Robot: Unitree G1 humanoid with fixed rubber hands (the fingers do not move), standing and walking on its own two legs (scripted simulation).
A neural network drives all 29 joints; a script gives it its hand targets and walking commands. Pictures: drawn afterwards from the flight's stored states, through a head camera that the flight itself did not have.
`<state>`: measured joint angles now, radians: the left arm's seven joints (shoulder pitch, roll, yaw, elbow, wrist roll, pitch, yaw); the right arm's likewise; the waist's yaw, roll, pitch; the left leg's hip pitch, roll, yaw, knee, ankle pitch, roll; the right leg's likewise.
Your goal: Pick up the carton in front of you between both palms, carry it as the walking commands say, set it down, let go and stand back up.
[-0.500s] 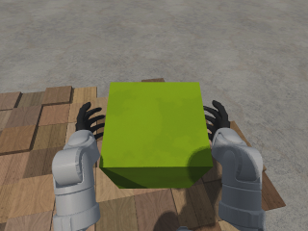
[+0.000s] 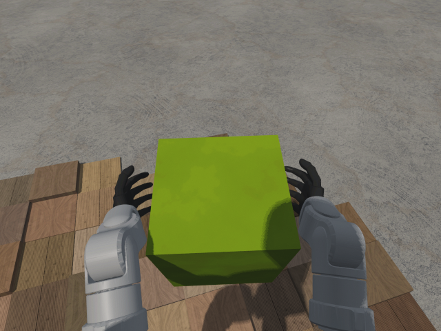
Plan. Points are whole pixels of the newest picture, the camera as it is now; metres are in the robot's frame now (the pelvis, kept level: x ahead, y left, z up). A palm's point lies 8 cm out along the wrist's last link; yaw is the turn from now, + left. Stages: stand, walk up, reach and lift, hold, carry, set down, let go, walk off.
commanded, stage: carry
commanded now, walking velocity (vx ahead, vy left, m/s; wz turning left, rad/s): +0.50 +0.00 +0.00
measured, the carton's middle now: (221, 217) +0.34 -0.02 +0.02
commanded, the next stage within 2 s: none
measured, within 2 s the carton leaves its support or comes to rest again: neither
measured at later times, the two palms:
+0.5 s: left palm (144, 77) +0.64 +0.12 +0.15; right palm (274, 67) +0.67 -0.19 +0.14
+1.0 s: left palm (150, 42) +0.95 +0.13 +0.09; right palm (243, 40) +0.93 -0.16 +0.10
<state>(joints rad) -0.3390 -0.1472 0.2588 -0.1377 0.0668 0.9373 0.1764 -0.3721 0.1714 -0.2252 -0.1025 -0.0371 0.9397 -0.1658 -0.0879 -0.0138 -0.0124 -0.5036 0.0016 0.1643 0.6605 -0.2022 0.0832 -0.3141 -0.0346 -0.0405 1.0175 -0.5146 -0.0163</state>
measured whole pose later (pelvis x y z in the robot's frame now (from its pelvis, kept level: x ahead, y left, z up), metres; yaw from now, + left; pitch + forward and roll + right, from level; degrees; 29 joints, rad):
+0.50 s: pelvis +0.31 -0.05 +0.02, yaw +1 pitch +5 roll +1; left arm -0.51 -0.13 0.26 -0.15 -0.02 1.07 0.22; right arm -0.53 0.11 -0.30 -0.14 0.01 1.08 -0.24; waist 0.05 0.01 -0.02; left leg -0.53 0.02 0.03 1.21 -0.41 0.04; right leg -0.40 -0.01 -0.14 0.55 -0.24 -0.08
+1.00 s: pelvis +0.64 +0.00 +0.03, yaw -2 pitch +5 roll -1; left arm -0.24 -0.15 0.16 -0.23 0.03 1.02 0.16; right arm -0.23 0.15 -0.16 -0.22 -0.02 1.00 -0.15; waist -0.04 0.01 0.01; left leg -0.32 -0.02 0.16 0.40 -0.18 0.11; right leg -0.51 -0.04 -0.04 1.03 -0.36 0.00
